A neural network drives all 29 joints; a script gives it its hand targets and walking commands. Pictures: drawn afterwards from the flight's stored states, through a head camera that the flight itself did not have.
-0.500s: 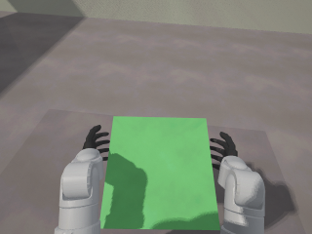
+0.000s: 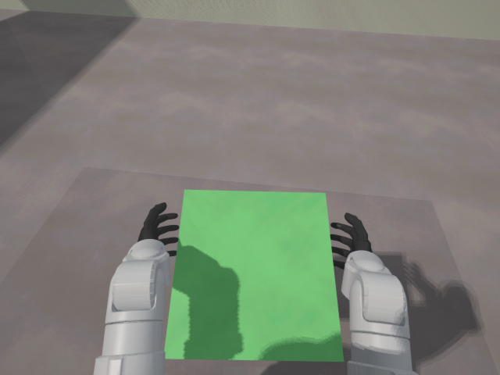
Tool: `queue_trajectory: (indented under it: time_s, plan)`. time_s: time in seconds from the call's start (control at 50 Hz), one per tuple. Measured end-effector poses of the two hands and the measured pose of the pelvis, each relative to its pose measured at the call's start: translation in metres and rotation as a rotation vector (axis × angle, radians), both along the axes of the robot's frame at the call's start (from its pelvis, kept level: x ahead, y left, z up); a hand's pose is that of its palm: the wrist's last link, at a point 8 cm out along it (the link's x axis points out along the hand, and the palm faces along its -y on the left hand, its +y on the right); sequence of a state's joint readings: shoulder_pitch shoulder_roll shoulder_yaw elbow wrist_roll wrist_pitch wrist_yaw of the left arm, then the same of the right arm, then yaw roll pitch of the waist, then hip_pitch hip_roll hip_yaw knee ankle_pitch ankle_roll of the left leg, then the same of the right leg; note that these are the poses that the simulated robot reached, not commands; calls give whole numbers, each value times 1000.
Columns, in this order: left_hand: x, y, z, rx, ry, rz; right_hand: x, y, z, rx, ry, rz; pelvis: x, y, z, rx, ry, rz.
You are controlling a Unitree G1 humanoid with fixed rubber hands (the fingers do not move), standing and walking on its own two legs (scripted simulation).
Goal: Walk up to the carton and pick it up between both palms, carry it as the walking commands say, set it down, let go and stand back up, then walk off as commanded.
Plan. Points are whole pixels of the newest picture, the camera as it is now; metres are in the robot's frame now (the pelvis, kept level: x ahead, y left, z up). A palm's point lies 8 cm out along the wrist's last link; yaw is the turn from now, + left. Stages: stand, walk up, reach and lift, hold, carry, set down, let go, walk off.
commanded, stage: carry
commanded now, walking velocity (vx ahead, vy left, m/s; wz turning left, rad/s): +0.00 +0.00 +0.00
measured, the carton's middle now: (252, 276) +0.29 +0.00 -0.04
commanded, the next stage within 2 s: hold in 0.46 s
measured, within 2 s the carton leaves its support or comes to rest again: neither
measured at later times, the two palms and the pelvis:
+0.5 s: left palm (159, 259) +0.28 +0.15 +0.04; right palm (360, 270) +0.28 -0.17 +0.03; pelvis +0.00 -0.01 +0.00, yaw +0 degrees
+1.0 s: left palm (121, 252) +0.28 +0.21 +0.06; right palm (332, 256) +0.28 -0.12 +0.07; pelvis -0.03 +0.04 +0.01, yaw -8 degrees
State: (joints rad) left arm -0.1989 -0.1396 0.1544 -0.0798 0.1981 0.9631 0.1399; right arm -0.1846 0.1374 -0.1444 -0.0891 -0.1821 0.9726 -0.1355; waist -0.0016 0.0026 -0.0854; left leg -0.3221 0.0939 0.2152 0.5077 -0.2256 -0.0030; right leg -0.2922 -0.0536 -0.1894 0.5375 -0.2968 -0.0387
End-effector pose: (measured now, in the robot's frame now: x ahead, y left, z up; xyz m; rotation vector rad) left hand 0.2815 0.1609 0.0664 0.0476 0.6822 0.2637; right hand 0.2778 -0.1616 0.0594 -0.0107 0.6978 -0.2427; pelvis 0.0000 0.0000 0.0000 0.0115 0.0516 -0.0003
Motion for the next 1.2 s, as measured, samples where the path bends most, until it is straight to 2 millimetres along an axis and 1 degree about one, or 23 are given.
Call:
queue_trajectory:
  time_s: [0.22,0.46,0.5,0.58,0.62,0.68,0.8,0.84,0.94,1.02,1.1,1.16,1.2]
  plan:
    - [-1,-4,-17,1,5,-26,0,-6,-17,-15,4,19,3,-5,-1,5,-15,2]
    - [1,-8,-23,6,-9,-41,1,-11,-22,-18,-9,29,3,-9,-2,6,-19,0]
    - [-2,-8,-27,22,-3,-58,-3,-11,-27,-38,-4,43,3,-9,2,9,-51,-5]
    - [-17,-5,-32,19,25,-79,-20,-10,-34,-30,18,46,4,-7,11,8,-66,-55]
    - [-22,0,-30,6,21,-67,-24,-6,-32,-21,14,58,2,-6,14,12,-57,-104]
    - [-24,11,-22,-4,-8,-39,-20,4,-25,-16,-14,92,-4,-2,13,1,-50,-156]
    - [-21,31,-8,-31,-49,22,-7,26,-7,-17,-49,117,-18,10,11,-15,-83,-148]
    - [-19,36,-7,-33,-49,41,-5,32,-1,-15,-48,114,-21,16,11,-17,-101,-146]
    - [-10,46,-7,-54,-30,13,-3,42,8,-43,-28,89,-25,30,10,-19,-137,-146]
    - [-2,47,-6,-49,-13,-18,0,42,12,-53,-11,88,-25,40,10,-17,-151,-146]
    - [7,43,-3,-35,-7,-43,4,36,14,-48,-5,101,-23,48,10,-14,-150,-147]
    - [7,37,1,-18,-23,-67,4,28,13,-41,-20,132,-19,51,12,-17,-147,-154]
    - [4,33,-2,-41,-21,-87,2,22,8,-31,-18,132,-16,51,12,-18,-148,-159]
